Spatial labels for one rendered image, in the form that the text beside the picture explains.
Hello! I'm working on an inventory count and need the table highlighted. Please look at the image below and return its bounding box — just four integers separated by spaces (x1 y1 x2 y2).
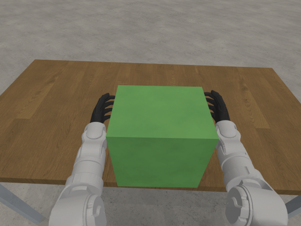
0 59 301 223

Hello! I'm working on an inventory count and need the carton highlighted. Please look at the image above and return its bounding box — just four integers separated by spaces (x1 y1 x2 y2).
106 85 219 188

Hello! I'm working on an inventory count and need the left robot upper arm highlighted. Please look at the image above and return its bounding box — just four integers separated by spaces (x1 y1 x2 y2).
49 193 107 226

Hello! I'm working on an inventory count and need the robot left hand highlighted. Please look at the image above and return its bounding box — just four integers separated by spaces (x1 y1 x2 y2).
90 93 115 123

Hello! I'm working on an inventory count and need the right robot upper arm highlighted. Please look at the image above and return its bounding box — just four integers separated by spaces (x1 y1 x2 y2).
225 185 288 226

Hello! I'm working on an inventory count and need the right robot forearm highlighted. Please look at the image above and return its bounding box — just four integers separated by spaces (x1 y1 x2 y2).
215 120 288 215

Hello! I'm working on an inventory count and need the robot right hand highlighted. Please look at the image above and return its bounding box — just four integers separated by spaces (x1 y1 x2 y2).
204 90 230 123

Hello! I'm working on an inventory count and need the left robot forearm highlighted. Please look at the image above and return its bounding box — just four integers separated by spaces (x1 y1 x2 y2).
49 122 107 224

